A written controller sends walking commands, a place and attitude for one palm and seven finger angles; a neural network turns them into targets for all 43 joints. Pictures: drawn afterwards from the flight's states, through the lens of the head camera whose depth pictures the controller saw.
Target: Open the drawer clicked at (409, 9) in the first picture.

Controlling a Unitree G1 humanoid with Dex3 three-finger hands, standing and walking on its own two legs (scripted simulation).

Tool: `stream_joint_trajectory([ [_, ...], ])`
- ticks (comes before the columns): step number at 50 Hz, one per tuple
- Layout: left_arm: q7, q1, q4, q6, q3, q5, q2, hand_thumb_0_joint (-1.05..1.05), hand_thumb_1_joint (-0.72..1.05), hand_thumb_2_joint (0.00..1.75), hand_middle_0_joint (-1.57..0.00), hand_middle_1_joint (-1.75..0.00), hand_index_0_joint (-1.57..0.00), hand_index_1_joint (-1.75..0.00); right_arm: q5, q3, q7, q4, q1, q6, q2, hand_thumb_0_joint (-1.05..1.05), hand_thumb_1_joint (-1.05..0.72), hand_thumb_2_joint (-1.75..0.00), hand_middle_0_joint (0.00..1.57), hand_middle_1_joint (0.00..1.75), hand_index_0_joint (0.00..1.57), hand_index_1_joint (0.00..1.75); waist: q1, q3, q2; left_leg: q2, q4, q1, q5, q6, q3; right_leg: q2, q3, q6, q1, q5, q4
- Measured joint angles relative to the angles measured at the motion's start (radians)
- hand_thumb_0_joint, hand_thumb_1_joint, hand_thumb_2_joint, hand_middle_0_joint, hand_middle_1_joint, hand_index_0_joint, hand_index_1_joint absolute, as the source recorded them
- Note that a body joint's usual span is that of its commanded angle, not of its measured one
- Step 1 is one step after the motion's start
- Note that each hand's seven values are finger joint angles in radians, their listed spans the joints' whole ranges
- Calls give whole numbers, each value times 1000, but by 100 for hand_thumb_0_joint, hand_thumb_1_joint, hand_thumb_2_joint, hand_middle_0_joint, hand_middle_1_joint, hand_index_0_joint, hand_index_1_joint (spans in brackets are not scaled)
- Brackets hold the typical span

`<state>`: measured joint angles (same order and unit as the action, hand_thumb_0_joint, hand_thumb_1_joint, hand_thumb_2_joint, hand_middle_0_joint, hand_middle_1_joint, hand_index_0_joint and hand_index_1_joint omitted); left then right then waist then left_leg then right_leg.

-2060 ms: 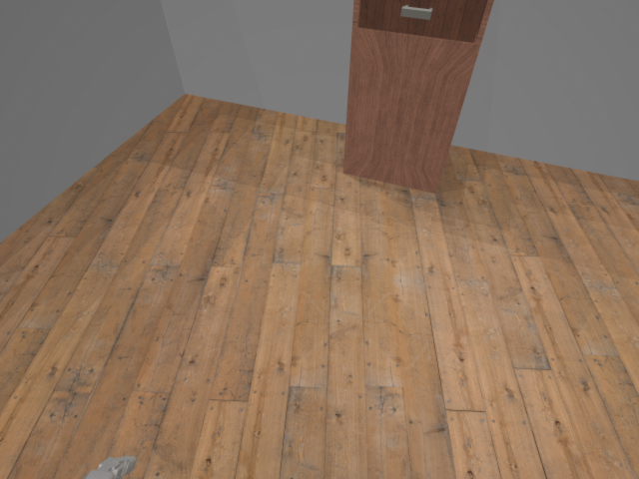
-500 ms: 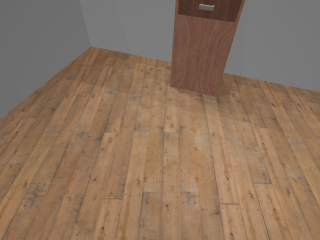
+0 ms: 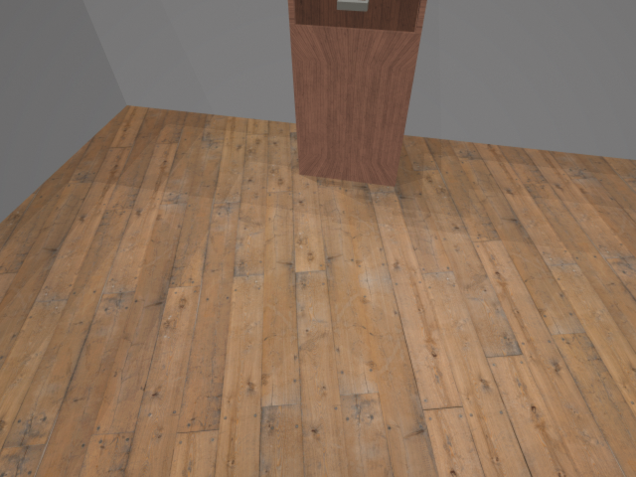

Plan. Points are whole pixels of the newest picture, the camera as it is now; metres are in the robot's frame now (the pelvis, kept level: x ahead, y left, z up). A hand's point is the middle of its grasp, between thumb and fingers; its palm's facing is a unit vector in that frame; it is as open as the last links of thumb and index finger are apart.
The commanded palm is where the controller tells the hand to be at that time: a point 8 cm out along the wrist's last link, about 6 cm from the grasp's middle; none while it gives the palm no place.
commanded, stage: walk to a spot facing it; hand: left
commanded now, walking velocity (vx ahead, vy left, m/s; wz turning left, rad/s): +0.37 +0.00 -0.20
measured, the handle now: (353, 2) +1.51 -0.04 +0.04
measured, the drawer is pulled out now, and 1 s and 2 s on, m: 0.00 0.00 0.00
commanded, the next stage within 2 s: take the last steps up to it in 1.26 s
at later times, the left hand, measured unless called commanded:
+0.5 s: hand (188, 462) +0.18 +0.22 -0.18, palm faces -0.05 -0.99 -0.16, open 7.4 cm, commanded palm none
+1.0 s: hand (292, 250) +0.59 +0.09 -0.16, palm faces -0.35 -0.92 -0.15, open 7.4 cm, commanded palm none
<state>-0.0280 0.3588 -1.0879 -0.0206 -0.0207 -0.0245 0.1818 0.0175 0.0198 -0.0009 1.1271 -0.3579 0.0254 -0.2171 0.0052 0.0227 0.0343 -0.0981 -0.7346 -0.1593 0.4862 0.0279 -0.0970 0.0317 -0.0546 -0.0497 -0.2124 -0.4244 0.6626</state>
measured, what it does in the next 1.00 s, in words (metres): walks ahead, turning right: left foot, then right foot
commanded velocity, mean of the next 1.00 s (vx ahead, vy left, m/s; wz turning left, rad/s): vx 0.37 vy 0.00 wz -0.21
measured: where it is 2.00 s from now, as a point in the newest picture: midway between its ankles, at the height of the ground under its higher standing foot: (365, 314)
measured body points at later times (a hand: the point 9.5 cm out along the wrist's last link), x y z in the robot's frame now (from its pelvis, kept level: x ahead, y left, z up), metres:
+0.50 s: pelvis +0.22 +0.04 +0.00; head +0.23 +0.06 +0.45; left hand +0.18 +0.27 -0.16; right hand +0.29 -0.19 -0.14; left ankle +0.29 +0.10 -0.72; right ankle +0.06 -0.07 -0.61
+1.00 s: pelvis +0.43 -0.03 +0.00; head +0.47 -0.04 +0.45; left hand +0.60 +0.14 -0.15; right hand +0.24 -0.16 -0.14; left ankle +0.30 +0.10 -0.72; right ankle +0.49 -0.15 -0.72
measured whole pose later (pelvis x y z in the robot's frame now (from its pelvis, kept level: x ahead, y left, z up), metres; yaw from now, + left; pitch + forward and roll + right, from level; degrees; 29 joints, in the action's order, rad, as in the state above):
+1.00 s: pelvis +0.43 -0.03 +0.00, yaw -17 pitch +0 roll +0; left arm -0.03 0.11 -1.01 -0.02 -0.05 -0.03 0.15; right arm 0.03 0.02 -0.01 1.18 -0.53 0.07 -0.10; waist 0.07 0.08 0.01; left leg -0.08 -0.47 0.06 0.49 0.02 -0.30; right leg -0.04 -0.15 -0.07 -0.43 -0.18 0.58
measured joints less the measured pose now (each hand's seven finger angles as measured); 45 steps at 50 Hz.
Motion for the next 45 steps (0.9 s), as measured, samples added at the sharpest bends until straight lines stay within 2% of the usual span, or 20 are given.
stream_joint_trajectory([
  [3, 26, 30, 14, -48, -4, 6, -15, 0, 90, 90, -20, -30, -21, -30, 2, -4, 5, 33, 2, -22, 19, 1, -91, -89, 20, 30, 20, 30, -36, 1, -22, 27, -324, -144, 8, -15, 18, 2, 18, -10, 56, -12, -61],
  [6, 42, 78, 2, -58, 3, 2, -36, 0, 90, 90, -20, -30, -20, -30, 6, 4, 10, 13, 54, -22, 25, 2, -91, -89, 20, 30, 20, 30, -52, 9, -38, 27, -434, -280, -55, -11, 8, 5, 56, -16, 128, 22, -168],
  [10, 47, 135, -42, -52, 15, -2, -71, 0, 90, 90, -20, -30, -21, -30, 3, 17, 22, -55, 153, -14, 28, 2, -91, -89, 20, 30, 20, 30, -38, 18, -32, 7, -367, -428, -185, 3, 6, 8, 93, -8, 219, 51, -292],
  [14, 51, 157, -73, -47, 16, -1, -83, 0, 90, 90, -20, -30, -21, -30, -7, 17, 33, -111, 239, 1, 43, 1, -91, -89, 20, 30, 20, 30, -38, 35, -27, 2, -165, -472, -296, -5, -8, 10, 111, 6, 306, 40, -370],
  [17, 55, 157, -81, -49, 6, 1, -71, 0, 90, 90, -20, -30, -21, -30, -10, 12, 35, -136, 280, 17, 58, 1, -91, -89, 20, 30, 20, 30, -48, 47, -38, 28, -10, -425, -330, -30, -25, 3, 117, 20, 357, -9, -368],
  [19, 56, 163, -86, -49, -2, 3, -63, 0, 90, 90, -20, -30, -21, -30, -4, 7, 31, -148, 286, 38, 65, 1, -91, -89, 20, 30, 20, 30, -45, 44, -43, 52, 89, -339, -356, -52, -33, 0, 119, 24, 342, -80, -246],
  [21, 51, 135, -89, -37, -12, 13, -50, 0, 90, 90, -20, -30, -21, -30, 7, 8, 20, -150, 280, 57, 74, 1, -91, -89, 20, 30, 20, 30, -34, 48, -57, 63, 31, -325, -291, -94, -45, -4, 109, 13, 218, -113, 98],
  [23, 49, 92, -70, -27, -18, 15, -36, 1, 90, 90, -20, -30, -21, -30, 5, 7, 14, -140, 256, 55, 77, 1, -91, -89, 20, 30, 20, 30, -42, 49, -64, 66, 22, -279, -231, -116, -71, -9, 101, -3, 60, -76, 440],
  [24, 46, 68, -57, -24, -22, 12, -29, 1, 90, 90, -20, -30, -20, -30, 4, 8, 10, -131, 239, 51, 79, 1, -91, -89, 20, 30, 20, 30, -44, 44, -65, 67, 46, -247, -225, -117, -81, -19, 86, -4, -14, -34, 547],
  [26, 38, 14, -24, -19, -31, 2, -17, 1, 91, 90, -20, -30, -20, -30, 1, 16, -4, -111, 198, 52, 82, 0, -92, -89, 20, 30, 20, 30, -41, 36, -67, 78, 113, -184, -232, -115, -94, -49, 57, 0, -141, 45, 638],
  [30, 29, -73, 47, -7, -45, -9, -5, 0, 91, 90, -19, -30, -20, -30, 0, 34, -20, -77, 115, 64, 55, -1, -96, -89, 20, 30, 20, 30, -32, 10, -76, 103, 242, -80, -248, -121, -114, -102, 45, 22, -322, 158, 591],
  [35, 15, -142, 83, 12, -53, -11, -7, 0, 91, 90, -19, -30, -20, -30, -2, 27, -19, -34, 17, 65, 51, -1, -94, -89, 20, 30, 20, 30, -15, -10, -79, 125, 352, 25, -240, -116, -134, -142, 55, 54, -427, 283, 484],
  [40, 4, -179, 77, 31, -48, -10, -14, 0, 91, 90, -19, -30, -20, -30, 0, 18, -20, -7, -56, 68, 74, 0, -93, -89, 20, 30, 20, 30, 16, 3, -66, 119, 415, 124, -203, -97, -158, -159, 23, 64, -413, 314, 293],
  [45, 1, -220, 65, 36, -37, -7, -23, 0, 91, 90, -19, -30, -20, -30, 10, 7, -17, 17, -116, 66, 103, 1, -92, -89, 20, 30, 20, 30, 55, 32, -52, 93, 423, 204, -132, -60, -187, -139, -35, 40, -341, 265, 93],
])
